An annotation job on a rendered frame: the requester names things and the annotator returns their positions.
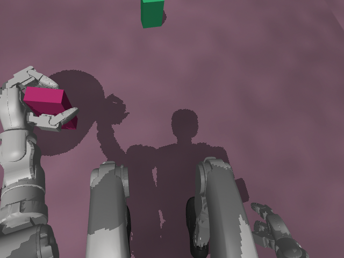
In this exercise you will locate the right robot foot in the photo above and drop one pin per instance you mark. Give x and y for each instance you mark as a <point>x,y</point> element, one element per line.
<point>196,251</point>

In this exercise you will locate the left robot arm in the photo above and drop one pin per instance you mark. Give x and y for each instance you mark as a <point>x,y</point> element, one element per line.
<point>24,232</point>

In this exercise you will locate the left robot hand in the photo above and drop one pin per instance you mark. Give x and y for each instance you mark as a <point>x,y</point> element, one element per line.
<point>15,113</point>

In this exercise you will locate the right robot hand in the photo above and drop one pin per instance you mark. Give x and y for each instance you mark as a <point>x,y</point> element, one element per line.
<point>265,234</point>

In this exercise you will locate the right robot arm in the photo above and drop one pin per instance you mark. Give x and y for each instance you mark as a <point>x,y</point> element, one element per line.
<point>289,248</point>

